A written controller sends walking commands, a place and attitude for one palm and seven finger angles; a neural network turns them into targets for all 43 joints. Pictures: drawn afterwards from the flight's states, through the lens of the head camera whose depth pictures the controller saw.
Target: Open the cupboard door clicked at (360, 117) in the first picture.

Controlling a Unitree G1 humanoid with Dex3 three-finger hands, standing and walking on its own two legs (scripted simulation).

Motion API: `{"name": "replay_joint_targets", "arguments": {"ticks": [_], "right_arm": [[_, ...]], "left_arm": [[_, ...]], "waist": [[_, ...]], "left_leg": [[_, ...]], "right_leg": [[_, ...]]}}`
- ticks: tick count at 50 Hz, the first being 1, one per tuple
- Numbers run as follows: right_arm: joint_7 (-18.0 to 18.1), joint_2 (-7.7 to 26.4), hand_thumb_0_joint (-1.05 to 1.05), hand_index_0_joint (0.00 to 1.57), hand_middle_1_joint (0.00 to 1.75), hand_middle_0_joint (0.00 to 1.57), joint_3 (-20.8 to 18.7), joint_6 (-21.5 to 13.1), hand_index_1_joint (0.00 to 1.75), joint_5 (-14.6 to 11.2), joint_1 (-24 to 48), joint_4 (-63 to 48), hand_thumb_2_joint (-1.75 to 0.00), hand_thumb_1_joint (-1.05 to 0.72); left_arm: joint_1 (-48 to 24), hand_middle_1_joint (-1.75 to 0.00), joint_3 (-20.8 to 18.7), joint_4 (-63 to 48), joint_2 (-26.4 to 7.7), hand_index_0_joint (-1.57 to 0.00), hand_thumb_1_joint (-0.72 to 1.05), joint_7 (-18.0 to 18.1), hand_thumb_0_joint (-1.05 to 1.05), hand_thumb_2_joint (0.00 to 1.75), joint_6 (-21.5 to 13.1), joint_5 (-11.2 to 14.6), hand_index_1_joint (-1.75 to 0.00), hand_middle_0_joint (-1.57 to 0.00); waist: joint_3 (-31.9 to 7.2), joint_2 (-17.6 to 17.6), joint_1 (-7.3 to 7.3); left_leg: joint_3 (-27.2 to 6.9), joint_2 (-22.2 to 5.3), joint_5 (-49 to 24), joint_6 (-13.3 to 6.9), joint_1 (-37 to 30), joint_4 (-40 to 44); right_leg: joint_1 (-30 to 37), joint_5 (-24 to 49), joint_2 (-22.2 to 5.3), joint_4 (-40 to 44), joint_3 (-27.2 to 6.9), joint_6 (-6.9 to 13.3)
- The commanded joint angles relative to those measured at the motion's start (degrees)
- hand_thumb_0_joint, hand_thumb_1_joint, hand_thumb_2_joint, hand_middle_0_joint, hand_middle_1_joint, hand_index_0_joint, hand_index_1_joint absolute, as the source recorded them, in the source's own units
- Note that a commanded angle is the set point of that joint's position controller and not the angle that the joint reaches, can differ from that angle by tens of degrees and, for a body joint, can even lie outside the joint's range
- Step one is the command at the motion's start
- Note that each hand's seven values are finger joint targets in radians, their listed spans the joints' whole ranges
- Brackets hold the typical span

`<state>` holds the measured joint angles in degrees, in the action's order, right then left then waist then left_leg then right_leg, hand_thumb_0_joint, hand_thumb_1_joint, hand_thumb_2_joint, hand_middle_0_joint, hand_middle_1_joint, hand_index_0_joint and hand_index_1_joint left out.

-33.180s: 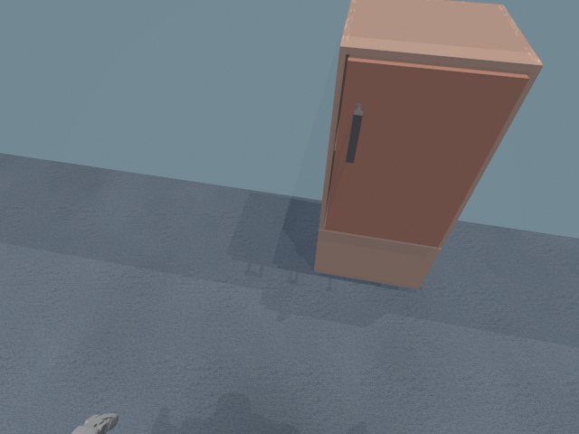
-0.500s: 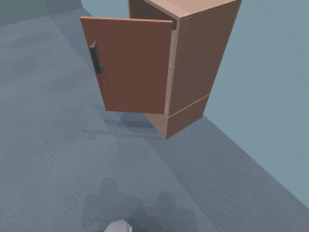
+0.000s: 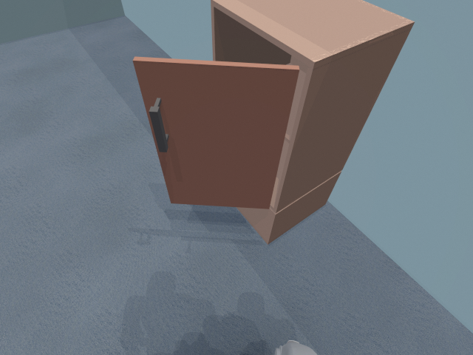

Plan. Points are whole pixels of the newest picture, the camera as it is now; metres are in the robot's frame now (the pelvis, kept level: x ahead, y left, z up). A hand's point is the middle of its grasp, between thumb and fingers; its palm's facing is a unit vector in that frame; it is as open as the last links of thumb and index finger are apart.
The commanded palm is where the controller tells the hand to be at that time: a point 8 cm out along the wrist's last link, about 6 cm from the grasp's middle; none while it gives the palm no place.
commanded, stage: take the last steps up to it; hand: left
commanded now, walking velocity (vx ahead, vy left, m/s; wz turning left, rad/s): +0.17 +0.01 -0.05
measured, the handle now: (161, 125) +0.65 +0.26 -0.05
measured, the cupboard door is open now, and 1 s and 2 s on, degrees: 51 51 51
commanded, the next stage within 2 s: come to a stop and stand still in 0.06 s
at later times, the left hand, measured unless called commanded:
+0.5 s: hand (152, 331) +0.19 +0.19 -0.19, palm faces +0.02 -0.98 -0.21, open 7.3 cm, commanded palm none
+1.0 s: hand out of the picture +0.11 +0.15 -0.19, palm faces +0.04 -0.98 -0.21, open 7.4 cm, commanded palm none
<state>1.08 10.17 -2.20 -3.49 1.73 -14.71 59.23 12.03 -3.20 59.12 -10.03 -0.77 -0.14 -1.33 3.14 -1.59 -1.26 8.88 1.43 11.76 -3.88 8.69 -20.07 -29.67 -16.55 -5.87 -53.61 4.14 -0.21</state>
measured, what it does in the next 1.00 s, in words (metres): steps on the spot: right foot, then left foot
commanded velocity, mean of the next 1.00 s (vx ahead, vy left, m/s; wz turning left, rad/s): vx -0.08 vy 0.00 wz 0.00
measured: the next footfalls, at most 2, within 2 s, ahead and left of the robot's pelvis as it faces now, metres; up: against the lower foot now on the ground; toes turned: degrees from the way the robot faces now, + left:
right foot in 0.16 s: +0.14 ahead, -0.13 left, +0.00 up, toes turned -7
left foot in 0.40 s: +0.14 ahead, +0.05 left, +0.00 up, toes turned +2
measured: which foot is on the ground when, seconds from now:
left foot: down 0.00-0.16, up 0.18-0.38, down 0.40-1.00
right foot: up 0.00-0.14, down 0.16-0.42, up 0.44-0.70, down 0.72-1.00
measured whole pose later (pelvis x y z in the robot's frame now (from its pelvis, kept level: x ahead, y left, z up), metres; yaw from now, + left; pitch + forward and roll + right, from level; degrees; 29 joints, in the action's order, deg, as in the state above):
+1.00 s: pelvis +0.07 -0.04 -0.02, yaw +0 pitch -3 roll -2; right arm 1.2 11.3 -3.2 2.9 1.1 -11.7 50.5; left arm 18.3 -0.3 49.5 -10.3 2.3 2.3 -1.8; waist 1.9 0.2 -0.4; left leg 1.8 -0.2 18.5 -0.9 18.2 -40.0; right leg -12.3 -20.9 2.3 -36.5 4.5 2.6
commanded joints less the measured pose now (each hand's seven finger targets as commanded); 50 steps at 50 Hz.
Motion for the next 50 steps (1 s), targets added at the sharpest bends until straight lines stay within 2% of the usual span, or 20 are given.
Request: {"name": "replay_joint_targets", "arguments": {"ticks": [1,6,8,9,13,15,18,20,22,26,33,34,35,36,37,38,39,41,45,50], "right_arm": [[0.28,6.72,0.0,0.2,0.3,0.2,-0.77,-0.43,0.3,0.1,-5.1,-0.23,-0.9,-0.9],[0.16,6.11,0.0,0.2,0.3,0.2,-0.36,0.51,0.3,-0.39,-5.12,1.13,-0.9,-0.9],[-0.34,3.22,0.0,0.2,0.3,0.2,0.08,0.43,0.3,-1.0,-5.91,-0.2,-0.9,-0.9],[-0.18,5.15,0.0,0.2,0.3,0.2,-0.16,1.08,0.3,-1.1,-3.83,-0.67,-0.9,-0.9],[0.56,1.27,0.0,0.2,0.3,0.2,0.69,3.21,0.3,-1.71,-4.61,1.66,-0.9,-0.9],[0.45,0.84,0.0,0.2,0.3,0.2,0.5,4.01,0.3,-1.9,-6.69,2.42,-0.9,-0.9],[0.5,2.31,0.0,0.2,0.3,0.2,-0.14,4.27,0.3,-1.23,-8.44,3.17,-0.9,-0.9],[0.9,7.55,0.0,0.2,0.3,0.2,-1.23,3.94,0.3,-0.66,-6.15,0.62,-0.9,-0.9],[1.37,9.94,0.0,0.2,0.3,0.2,-1.77,4.22,0.3,-0.35,-3.83,-0.82,-0.9,-0.9],[2.39,9.09,0.0,0.2,0.3,0.2,-1.8,4.3,0.3,0.12,-1.34,-1.96,-0.9,-0.9],[1.63,11.44,0.0,0.2,0.3,0.2,-2.97,4.77,0.3,-0.47,2.13,-3.9,-0.9,-0.9],[1.41,10.62,0.0,0.2,0.3,0.2,-2.96,4.88,0.3,-0.99,2.66,-4.15,-0.9,-0.9],[1.1,7.92,0.0,0.2,0.3,0.2,-2.68,5.14,0.3,-1.48,2.81,-4.88,-0.9,-0.9],[0.88,9.39,0.0,0.2,0.3,0.2,-1.08,3.34,0.3,-0.59,5.33,-11.23,-0.9,-0.9],[0.71,8.9,0.0,0.2,0.3,0.2,-1.8,2.85,0.3,-0.42,3.65,-12.63,-0.9,-0.9],[0.76,6.29,0.0,0.2,0.3,0.2,-1.83,3.45,0.3,-0.16,3.96,-12.06,-0.9,-0.9],[1.04,6.04,0.0,0.2,0.3,0.2,-1.41,4.0,0.3,0.06,5.33,-12.21,-0.9,-0.9],[0.89,4.6,0.0,0.2,0.3,0.2,-1.27,4.68,0.3,-0.05,5.03,-13.46,-0.9,-0.9],[0.57,3.79,0.0,0.2,0.3,0.2,-1.39,5.25,0.3,-0.79,5.05,-13.68,-0.9,-0.9],[0.26,5.06,0.0,0.2,0.3,0.2,-1.19,4.22,0.3,-0.79,-0.8,-11.19,-0.9,-0.9]], "left_arm": [[-0.87,-0.3,0.24,-3.86,-1.73,-0.2,0.9,-0.16,0.0,0.9,-1.05,-0.03,-0.3,-0.2],[2.64,-0.3,-0.36,-2.83,-4.61,-0.2,0.9,0.04,0.0,0.9,-1.6,-0.15,-0.3,-0.2],[11.83,-0.3,-1.96,0.15,-11.98,-0.2,0.9,0.73,0.0,0.9,-2.63,-0.08,-0.3,-0.2],[13.08,-0.3,-1.72,0.01,-12.93,-0.2,0.9,1.25,0.0,0.9,-2.49,0.58,-0.3,-0.2],[0.8,-0.3,-0.06,-2.68,-8.18,-0.2,0.9,2.63,0.0,0.9,-2.25,0.41,-0.3,-0.2],[-0.72,-0.3,-0.27,-2.84,-8.91,-0.2,0.9,2.84,0.0,0.9,-1.77,0.6,-0.3,-0.2],[-0.66,-0.3,-0.91,-2.59,-8.68,-0.2,0.9,2.97,0.0,0.9,-0.51,1.06,-0.3,-0.2],[0.18,-0.3,-0.41,-3.68,-5.85,-0.2,0.9,2.82,0.0,0.9,0.64,1.41,-0.3,-0.2],[-0.12,-0.3,-0.14,-4.45,-4.66,-0.2,0.9,3.1,0.0,0.9,1.82,1.12,-0.3,-0.2],[-1.04,-0.3,-0.68,-4.16,-5.07,-0.2,0.9,2.74,0.0,0.9,2.69,1.04,-0.3,-0.2],[3.87,-0.3,-0.59,-4.44,-5.31,-0.2,0.9,2.3,0.0,0.9,2.01,0.83,-0.3,-0.2],[5.4,-0.3,-0.79,-4.15,-6.24,-0.2,0.9,2.41,0.0,0.9,1.66,0.45,-0.3,-0.2],[5.09,-0.3,-1.21,-4.39,-9.63,-0.2,0.9,2.65,0.0,0.9,1.24,-0.18,-0.3,-0.2],[6.89,-0.3,0.57,-7.61,-14.4,-0.2,0.9,3.07,0.0,0.9,0.31,-1.11,-0.3,-0.2],[4.64,-0.3,-0.39,-10.42,-12.39,-0.2,0.9,3.24,0.0,0.9,0.74,-1.02,-0.3,-0.2],[2.25,-0.3,-0.42,-11.63,-11.47,-0.2,0.9,3.43,0.0,0.9,0.98,-1.22,-0.3,-0.2],[3.29,-0.3,-0.77,-12.04,-12.01,-0.2,0.9,3.83,0.0,0.9,0.65,-0.61,-0.3,-0.2],[6.72,-0.3,-0.52,-12.26,-10.6,-0.2,0.9,4.16,0.0,0.9,0.43,-0.85,-0.3,-0.2],[6.0,-0.3,-0.09,-13.97,-11.07,-0.2,0.9,4.11,0.0,0.9,0.71,-1.01,-0.3,-0.2],[4.65,-0.3,0.75,-14.39,-9.09,-0.2,0.9,3.76,0.0,0.9,1.05,0.18,-0.3,-0.2]], "waist": [[-0.12,7.0,1.41],[-1.63,0.95,-1.21],[-5.97,-15.12,-3.81],[-5.33,-11.85,-4.73],[-4.5,-7.0,1.01],[-6.76,-6.68,2.07],[-7.22,-3.1,2.61],[-6.82,9.38,1.25],[-3.12,11.02,1.47],[-3.48,10.28,2.12],[-10.31,8.81,1.01],[-9.78,5.8,0.24],[-7.37,-4.95,0.79],[-3.02,-7.45,0.25],[-9.49,-8.35,1.32],[-9.81,-4.83,2.04],[-9.78,-12.47,0.48],[-6.6,-12.51,-0.05],[-0.57,-4.02,1.15],[-1.07,0.58,3.05]], "left_leg": [[-9.77,-17.05,-13.78,-6.65,-0.47,7.72],[-6.81,-12.61,-7.43,-1.97,5.34,-3.29],[1.05,-1.51,13.38,3.74,22.15,-22.74],[-2.91,-2.46,26.41,4.28,22.2,-32.34],[-7.43,-4.33,17.67,5.87,13.45,-27.01],[-5.39,-2.95,10.76,6.68,9.23,-19.22],[-4.91,-3.23,-6.56,6.41,1.61,-5.28],[-16.43,-15.33,-34.85,-0.2,0.45,-3.75],[-19.28,-20.51,-40.38,-6.43,3.94,-0.59],[-18.67,-20.56,-48.32,-8.92,-1.84,-3.83],[-15.22,-17.01,-31.62,-4.64,-2.44,-6.35],[-13.92,-14.22,-22.33,-2.13,1.13,-9.08],[-9.89,-8.12,-6.0,1.77,7.92,-13.87],[-10.19,-6.0,-0.37,3.49,8.48,-10.7],[-7.37,-3.37,2.72,3.92,8.84,-14.6],[-7.17,-1.8,3.32,3.75,9.86,-16.76],[-7.2,-1.28,7.93,3.47,14.52,-21.57],[-8.58,-1.26,13.95,2.73,19.25,-29.17],[-7.3,-1.72,12.22,3.29,16.83,-27.78],[-10.12,-4.53,-3.36,1.5,1.7,-9.95]], "right_leg": [[3.81,0.84,0.45,10.23,0.24,0.21],[21.84,6.56,3.01,25.31,0.71,1.33],[39.23,15.19,-14.31,33.74,-21.71,9.44],[35.12,21.13,-20.36,37.47,-25.92,15.07],[24.79,51.07,-12.26,32.29,-9.55,11.82],[24.2,50.98,-9.91,29.77,-6.13,10.21],[20.96,37.21,-7.07,23.58,-5.12,5.66],[14.79,12.78,-0.15,18.63,-0.34,0.31],[13.06,-15.53,4.6,7.54,-1.12,-0.25],[6.19,-17.6,4.65,-1.2,-5.04,-0.16],[17.82,-1.8,5.27,21.26,-2.28,-0.06],[21.94,6.67,4.31,29.54,-3.84,0.21],[23.19,14.4,-2.97,35.58,-14.57,2.53],[23.28,25.32,-2.4,28.81,-9.26,1.63],[19.96,24.43,-5.3,26.26,-13.84,2.93],[21.31,28.83,-5.23,25.29,-13.55,4.3],[25.09,38.72,-6.36,25.48,-15.54,4.88],[25.95,48.76,-8.41,25.2,-16.52,5.14],[18.86,40.19,-7.17,26.68,-14.82,9.82],[9.4,11.73,-1.45,27.15,-11.31,5.05]]}}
